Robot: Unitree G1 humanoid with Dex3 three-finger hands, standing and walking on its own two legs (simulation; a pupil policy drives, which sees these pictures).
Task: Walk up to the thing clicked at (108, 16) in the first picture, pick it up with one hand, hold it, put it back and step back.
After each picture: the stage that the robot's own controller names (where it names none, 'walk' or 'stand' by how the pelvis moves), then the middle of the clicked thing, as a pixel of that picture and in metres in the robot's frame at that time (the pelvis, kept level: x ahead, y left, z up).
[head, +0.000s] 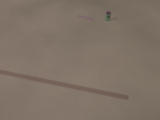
stand; (107, 16) +1.96 -0.34 -0.72
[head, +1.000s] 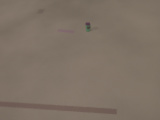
walk; (88, 27) +1.86 +0.07 -0.70
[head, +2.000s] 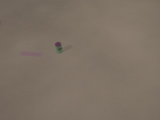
walk; (58, 47) +1.26 +0.35 -0.71
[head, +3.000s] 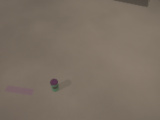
walk; (54, 85) +0.77 +0.28 -0.70
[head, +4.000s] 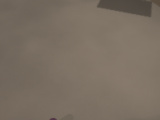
walk; out of the picture +0.44 +0.22 -0.70
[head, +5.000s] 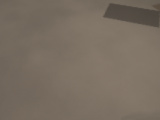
stand; out of the picture +0.34 +0.21 -0.72
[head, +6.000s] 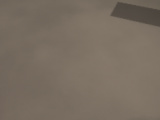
stand; out of the picture +0.36 +0.19 -0.72
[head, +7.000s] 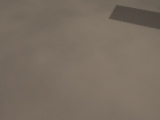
stand; out of the picture +0.35 +0.20 -0.72
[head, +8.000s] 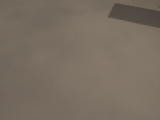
stand; out of the picture +0.33 +0.21 -0.73
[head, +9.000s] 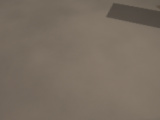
stand; out of the picture +0.33 +0.21 -0.73
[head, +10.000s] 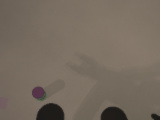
go down; (39, 94) +0.37 +0.24 -0.48
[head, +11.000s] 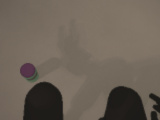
go down; (30, 73) +0.41 +0.26 -0.32
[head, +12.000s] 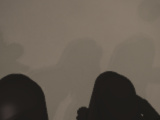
close in; out of the picture +0.37 +0.30 -0.23
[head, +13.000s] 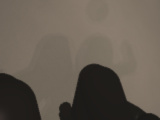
close; out of the picture +0.37 +0.31 -0.21
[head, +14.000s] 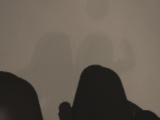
lift; out of the picture +0.36 +0.31 -0.22
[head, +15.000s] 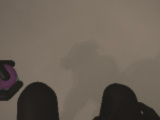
lift; (6, 80) +0.32 +0.27 -0.08
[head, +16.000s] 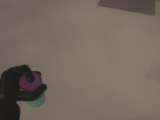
hold; (33, 90) +0.33 +0.18 +0.03
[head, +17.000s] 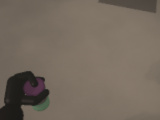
hold; (37, 95) +0.32 +0.18 -0.02
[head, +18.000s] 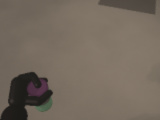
hold; (40, 95) +0.33 +0.17 -0.02
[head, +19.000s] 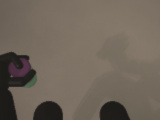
crouch; (24, 73) +0.38 +0.21 -0.09
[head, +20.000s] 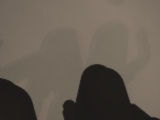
lower; out of the picture +0.38 +0.31 -0.22
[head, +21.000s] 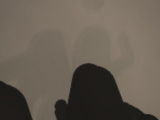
lower; out of the picture +0.39 +0.32 -0.21
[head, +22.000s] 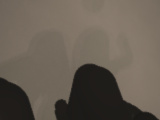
lower; out of the picture +0.38 +0.32 -0.22
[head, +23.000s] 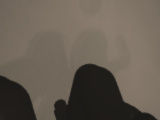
lower; out of the picture +0.38 +0.32 -0.22
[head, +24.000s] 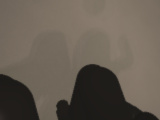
loosen; out of the picture +0.37 +0.32 -0.22
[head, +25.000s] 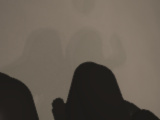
withdraw; out of the picture +0.37 +0.31 -0.22
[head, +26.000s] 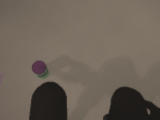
walk; (40, 70) +0.42 +0.24 -0.35
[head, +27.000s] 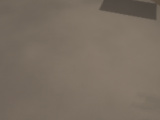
stand; out of the picture +0.34 +0.20 -0.66
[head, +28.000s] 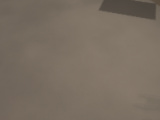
stand; out of the picture +0.36 +0.21 -0.67
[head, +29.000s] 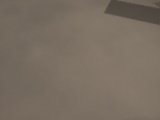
stand; out of the picture +0.36 +0.19 -0.70
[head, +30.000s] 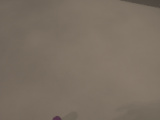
walk; out of the picture +0.40 +0.20 -0.70
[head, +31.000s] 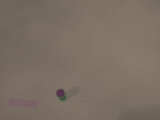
walk; (61, 95) +0.59 +0.23 -0.69
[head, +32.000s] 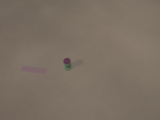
walk; (67, 64) +0.92 +0.19 -0.70
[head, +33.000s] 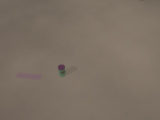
stand; (61, 70) +0.96 +0.22 -0.71
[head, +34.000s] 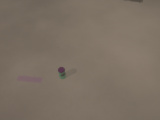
stand; (62, 73) +0.97 +0.23 -0.73
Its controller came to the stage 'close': yes
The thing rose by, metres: 0.70
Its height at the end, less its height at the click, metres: +0.00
